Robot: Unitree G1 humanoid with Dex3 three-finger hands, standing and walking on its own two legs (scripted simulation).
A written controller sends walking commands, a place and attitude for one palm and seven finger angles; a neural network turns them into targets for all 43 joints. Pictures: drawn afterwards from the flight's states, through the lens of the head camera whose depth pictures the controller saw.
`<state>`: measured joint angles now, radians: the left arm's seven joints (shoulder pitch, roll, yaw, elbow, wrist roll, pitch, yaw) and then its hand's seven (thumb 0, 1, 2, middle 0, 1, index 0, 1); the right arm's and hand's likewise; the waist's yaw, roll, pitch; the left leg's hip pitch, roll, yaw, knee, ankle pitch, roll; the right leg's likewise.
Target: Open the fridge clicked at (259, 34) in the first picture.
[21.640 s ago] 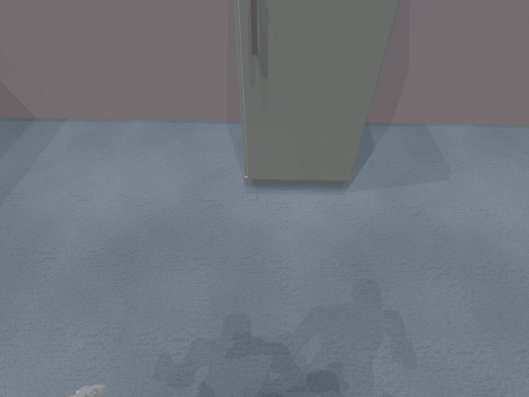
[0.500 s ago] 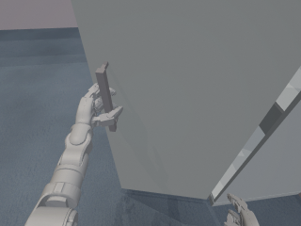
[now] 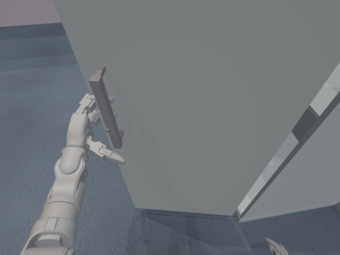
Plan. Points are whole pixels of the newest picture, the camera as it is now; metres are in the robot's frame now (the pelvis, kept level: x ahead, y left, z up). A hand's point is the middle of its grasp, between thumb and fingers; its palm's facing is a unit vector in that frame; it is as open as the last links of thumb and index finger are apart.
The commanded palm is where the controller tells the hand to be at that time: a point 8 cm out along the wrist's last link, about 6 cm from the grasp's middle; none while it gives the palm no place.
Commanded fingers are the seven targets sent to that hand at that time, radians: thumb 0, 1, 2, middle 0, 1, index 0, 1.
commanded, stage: slip the hand off the handle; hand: left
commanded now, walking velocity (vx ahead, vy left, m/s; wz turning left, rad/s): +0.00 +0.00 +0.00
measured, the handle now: (111, 112) +0.42 +0.16 +0.11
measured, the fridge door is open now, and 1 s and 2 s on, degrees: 76 75 75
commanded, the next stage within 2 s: draw the hand back to the body in 1.28 s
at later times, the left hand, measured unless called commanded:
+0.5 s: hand (77, 129) +0.38 +0.24 +0.09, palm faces +0.04 -0.99 -0.13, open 14.7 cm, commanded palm +0.35 +0.29 +0.11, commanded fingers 0.00 -0.55 0.20 -0.25 -1.15 -0.25 -1.15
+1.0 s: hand (64, 159) +0.29 +0.24 +0.10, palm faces +0.08 -0.98 -0.16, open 14.7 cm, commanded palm +0.27 +0.28 +0.11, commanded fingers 0.00 -0.55 0.20 -0.25 -1.15 -0.25 -1.15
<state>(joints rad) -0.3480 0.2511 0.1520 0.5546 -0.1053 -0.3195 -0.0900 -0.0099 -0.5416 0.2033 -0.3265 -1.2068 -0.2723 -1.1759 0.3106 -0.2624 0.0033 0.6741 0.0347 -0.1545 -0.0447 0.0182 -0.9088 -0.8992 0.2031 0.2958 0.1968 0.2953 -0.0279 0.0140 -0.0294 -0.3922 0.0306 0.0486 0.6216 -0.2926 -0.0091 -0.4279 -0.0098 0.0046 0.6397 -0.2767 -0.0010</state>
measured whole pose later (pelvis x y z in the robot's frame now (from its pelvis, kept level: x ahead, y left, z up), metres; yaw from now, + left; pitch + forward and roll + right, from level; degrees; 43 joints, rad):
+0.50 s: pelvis +0.02 +0.02 -0.01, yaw +1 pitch +6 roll -1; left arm -0.32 0.34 0.24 0.53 -0.14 -0.26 -0.24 -0.01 -0.55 0.20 -0.25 -1.16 -0.25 -1.15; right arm 0.28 -0.25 0.02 0.62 0.04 -0.10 -0.06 0.01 -0.91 -0.90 0.20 0.30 0.20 0.30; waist -0.01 0.01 -0.07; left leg -0.45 0.01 0.03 0.72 -0.37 0.02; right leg -0.46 -0.03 -0.01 0.68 -0.33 0.03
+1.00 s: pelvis +0.01 +0.02 -0.01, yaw +2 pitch +3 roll -1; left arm 0.00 0.31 0.23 0.19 -0.19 -0.23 -0.24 -0.01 -0.55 0.20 -0.25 -1.15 -0.26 -1.15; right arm 0.25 -0.25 0.03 0.59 0.05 -0.15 -0.07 0.02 -0.91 -0.90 0.20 0.30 0.20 0.30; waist 0.02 0.03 -0.07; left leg -0.42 0.02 0.02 0.73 -0.37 0.01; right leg -0.41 -0.02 -0.03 0.69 -0.34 0.02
